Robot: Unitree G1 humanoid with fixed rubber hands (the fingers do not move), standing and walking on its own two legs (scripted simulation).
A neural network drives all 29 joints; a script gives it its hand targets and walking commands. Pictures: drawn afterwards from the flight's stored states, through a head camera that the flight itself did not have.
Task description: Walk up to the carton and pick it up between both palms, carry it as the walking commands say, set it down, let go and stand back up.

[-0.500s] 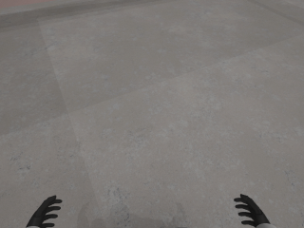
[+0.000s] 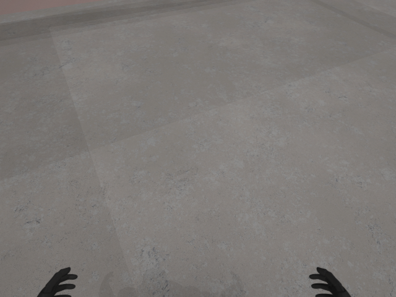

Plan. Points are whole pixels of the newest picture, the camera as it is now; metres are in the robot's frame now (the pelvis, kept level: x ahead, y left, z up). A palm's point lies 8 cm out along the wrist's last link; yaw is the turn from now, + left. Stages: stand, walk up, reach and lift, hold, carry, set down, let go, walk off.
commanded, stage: stand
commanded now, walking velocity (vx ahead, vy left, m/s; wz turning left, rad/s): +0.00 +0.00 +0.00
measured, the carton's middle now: out of the picture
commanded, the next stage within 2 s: walk up in 1.04 s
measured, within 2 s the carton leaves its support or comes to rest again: neither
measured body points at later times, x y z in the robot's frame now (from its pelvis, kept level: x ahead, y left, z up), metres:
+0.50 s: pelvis +0.00 +0.00 +0.01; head +0.01 +0.00 +0.46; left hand +0.11 +0.31 -0.10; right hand +0.10 -0.30 -0.10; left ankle +0.01 +0.12 -0.73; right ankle +0.01 -0.12 -0.73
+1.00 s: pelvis +0.00 +0.00 +0.02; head +0.01 +0.00 +0.46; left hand +0.10 +0.32 -0.11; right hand +0.10 -0.31 -0.10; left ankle +0.01 +0.12 -0.73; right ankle +0.01 -0.12 -0.73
